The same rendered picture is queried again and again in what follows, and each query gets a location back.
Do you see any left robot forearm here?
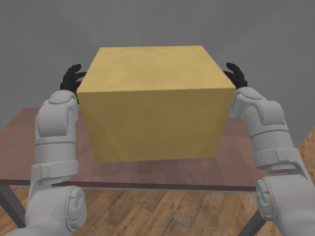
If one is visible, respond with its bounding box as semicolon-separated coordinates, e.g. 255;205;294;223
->
25;89;79;227

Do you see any right robot forearm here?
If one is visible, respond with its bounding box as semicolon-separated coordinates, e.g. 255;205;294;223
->
231;87;315;193

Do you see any right robot hand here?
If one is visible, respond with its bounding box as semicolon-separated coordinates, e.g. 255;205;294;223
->
222;62;248;106

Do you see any right robot upper arm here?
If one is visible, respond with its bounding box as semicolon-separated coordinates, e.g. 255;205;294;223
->
256;174;315;236

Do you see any table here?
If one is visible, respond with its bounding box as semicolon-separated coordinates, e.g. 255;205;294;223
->
0;108;315;236

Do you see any carton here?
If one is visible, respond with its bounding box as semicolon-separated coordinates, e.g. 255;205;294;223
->
76;45;236;163

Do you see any left robot upper arm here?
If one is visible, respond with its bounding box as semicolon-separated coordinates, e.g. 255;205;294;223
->
4;185;88;236

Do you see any left robot hand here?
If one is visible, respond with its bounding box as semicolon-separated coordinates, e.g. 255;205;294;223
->
60;64;87;104

